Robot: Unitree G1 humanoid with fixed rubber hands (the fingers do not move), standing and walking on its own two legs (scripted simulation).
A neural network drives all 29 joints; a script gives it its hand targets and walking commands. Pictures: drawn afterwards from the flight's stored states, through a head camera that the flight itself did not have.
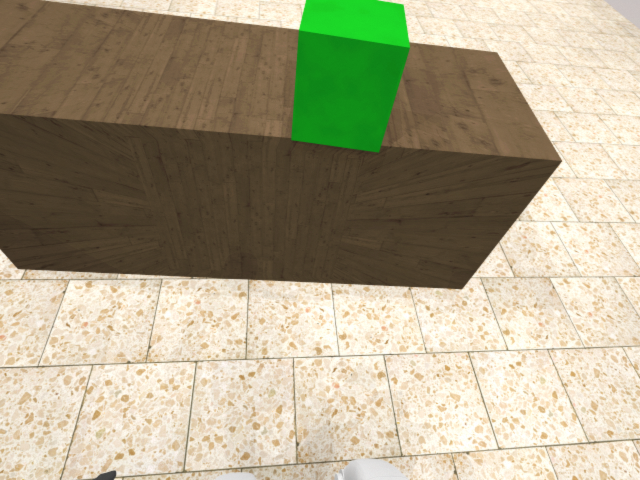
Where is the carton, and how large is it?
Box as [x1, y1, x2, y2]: [291, 0, 409, 152]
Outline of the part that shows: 306,0 298,36 291,139 378,152 409,49 403,4 378,0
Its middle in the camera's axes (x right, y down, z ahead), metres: +0.05 -0.38 +0.89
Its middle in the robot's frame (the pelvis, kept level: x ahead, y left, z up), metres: +0.92 -0.05 +0.01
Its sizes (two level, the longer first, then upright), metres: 0.210 0.200 0.250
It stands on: a pedestal, 0.64 m high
